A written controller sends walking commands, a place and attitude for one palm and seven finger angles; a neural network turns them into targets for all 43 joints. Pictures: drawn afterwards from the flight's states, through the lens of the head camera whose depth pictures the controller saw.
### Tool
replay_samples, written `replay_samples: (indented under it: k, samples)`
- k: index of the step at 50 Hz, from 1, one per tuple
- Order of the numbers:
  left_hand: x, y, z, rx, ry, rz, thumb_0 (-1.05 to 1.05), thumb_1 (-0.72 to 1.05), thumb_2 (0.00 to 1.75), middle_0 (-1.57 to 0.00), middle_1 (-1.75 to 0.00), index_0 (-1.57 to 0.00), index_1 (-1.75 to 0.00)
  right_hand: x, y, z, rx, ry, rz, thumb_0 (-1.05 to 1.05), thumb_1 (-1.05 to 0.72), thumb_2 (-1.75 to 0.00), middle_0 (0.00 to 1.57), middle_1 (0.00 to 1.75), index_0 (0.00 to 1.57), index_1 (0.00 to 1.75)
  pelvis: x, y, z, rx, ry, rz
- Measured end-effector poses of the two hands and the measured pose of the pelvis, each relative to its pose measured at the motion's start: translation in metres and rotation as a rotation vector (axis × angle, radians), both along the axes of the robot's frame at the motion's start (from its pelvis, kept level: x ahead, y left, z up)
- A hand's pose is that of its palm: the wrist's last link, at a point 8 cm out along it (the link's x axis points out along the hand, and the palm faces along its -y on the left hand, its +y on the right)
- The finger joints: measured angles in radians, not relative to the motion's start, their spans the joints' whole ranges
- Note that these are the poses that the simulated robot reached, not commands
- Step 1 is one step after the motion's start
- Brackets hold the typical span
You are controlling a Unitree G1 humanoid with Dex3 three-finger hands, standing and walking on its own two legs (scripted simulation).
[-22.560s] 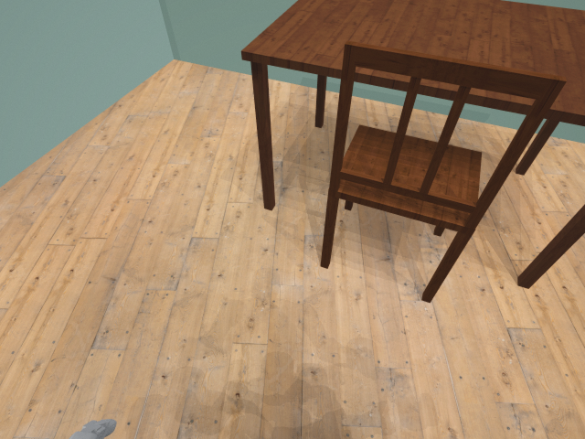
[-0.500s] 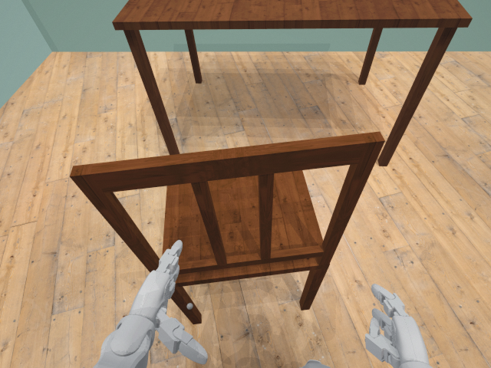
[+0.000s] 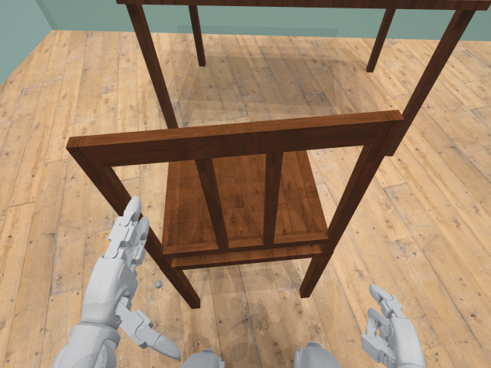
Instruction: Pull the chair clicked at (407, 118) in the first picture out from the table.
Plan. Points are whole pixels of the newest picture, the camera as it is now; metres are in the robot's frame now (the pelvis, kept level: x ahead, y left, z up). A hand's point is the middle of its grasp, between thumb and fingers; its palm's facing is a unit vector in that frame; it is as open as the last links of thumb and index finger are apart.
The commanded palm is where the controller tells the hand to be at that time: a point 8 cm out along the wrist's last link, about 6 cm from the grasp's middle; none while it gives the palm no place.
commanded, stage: draw the hand back to the body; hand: left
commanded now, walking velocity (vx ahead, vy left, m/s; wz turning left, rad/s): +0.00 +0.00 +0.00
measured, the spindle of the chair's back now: (215, 210) +0.39 +0.09 -0.02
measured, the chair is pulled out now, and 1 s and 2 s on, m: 0.58 0.58 0.58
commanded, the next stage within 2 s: step back with the hand held close in 1.26 s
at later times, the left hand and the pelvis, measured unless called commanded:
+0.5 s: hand (63, 266) +0.22 +0.22 +0.14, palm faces +0.30 -0.88 -0.38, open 14.8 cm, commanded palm +0.18 +0.27 +0.17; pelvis +0.03 +0.01 +0.04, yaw +0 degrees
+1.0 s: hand out of the picture +0.24 +0.28 +0.22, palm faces +0.46 -0.76 -0.46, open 8.1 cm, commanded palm +0.19 +0.32 +0.23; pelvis +0.05 +0.02 +0.06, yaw -1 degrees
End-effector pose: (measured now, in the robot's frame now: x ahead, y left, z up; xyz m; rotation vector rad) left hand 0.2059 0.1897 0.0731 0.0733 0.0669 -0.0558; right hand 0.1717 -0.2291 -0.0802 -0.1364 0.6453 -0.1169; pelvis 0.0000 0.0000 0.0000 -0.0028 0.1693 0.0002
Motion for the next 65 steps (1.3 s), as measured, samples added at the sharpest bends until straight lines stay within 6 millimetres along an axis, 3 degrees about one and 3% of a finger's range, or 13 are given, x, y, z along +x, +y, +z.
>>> replay_samples:
  k: [3,10,15,21,33,46,54,65]
  samples:
    - [-0.004,0.006,0.005,0.006,0.050,-0.011,-0.02,-0.55,0.20,-0.01,0.00,-0.01,0.00,0.002,0.001,0.003,0.008,-0.015,-0.028,0.01,-0.90,-0.90,0.20,0.30,0.20,0.30,0.002,0.000,0.004,-0.001,-0.009,-0.003]
    - [-0.008,0.029,0.043,0.022,-0.034,0.057,-0.02,-0.52,0.21,-0.01,-0.01,-0.01,-0.01,0.011,-0.002,0.018,-0.006,-0.050,-0.042,0.01,-0.90,-0.90,0.20,0.30,0.20,0.30,0.010,0.001,0.015,-0.009,-0.034,0.008]
    - [-0.015,0.043,0.056,0.204,0.026,0.198,-0.02,-0.42,0.26,-0.03,-0.03,-0.03,-0.03,0.020,-0.002,0.027,-0.033,-0.013,-0.036,0.01,-0.90,-0.90,0.20,0.30,0.20,0.30,0.017,0.003,0.026,-0.007,-0.091,0.002]
    - [-0.025,0.062,0.073,0.288,0.045,0.320,-0.02,-0.23,0.35,-0.05,-0.07,-0.05,-0.06,0.032,0.008,0.037,-0.044,0.009,-0.009,0.01,-0.90,-0.90,0.20,0.30,0.20,0.30,0.025,0.007,0.039,-0.007,-0.150,0.001]
    - [-0.016,0.091,0.121,0.371,-0.083,0.410,-0.01,0.19,0.55,-0.11,-0.16,-0.11,-0.15,0.052,0.035,0.050,-0.007,0.001,0.056,0.01,-0.90,-0.90,0.20,0.30,0.20,0.30,0.038,0.015,0.053,-0.010,-0.199,-0.010]
    - [-0.011,0.122,0.166,0.482,-0.202,0.488,0.00,0.65,0.78,-0.18,-0.26,-0.18,-0.25,0.048,0.031,0.047,-0.015,0.060,0.039,0.01,-0.90,-0.90,0.20,0.30,0.20,0.30,0.045,0.019,0.059,-0.016,-0.212,-0.022]
    - [-0.008,0.122,0.160,0.456,-0.187,0.484,0.01,0.83,0.87,-0.20,-0.29,-0.20,-0.29,0.041,0.022,0.046,-0.031,0.085,0.015,0.01,-0.90,-0.90,0.20,0.30,0.20,0.30,0.045,0.021,0.060,-0.016,-0.212,-0.027]
    - [-0.012,0.118,0.162,0.461,-0.197,0.472,0.01,0.88,0.89,-0.21,-0.30,-0.22,-0.30,0.038,0.021,0.049,-0.026,0.072,0.008,0.01,-0.90,-0.90,0.20,0.30,0.20,0.30,0.042,0.018,0.060,-0.018,-0.219,-0.030]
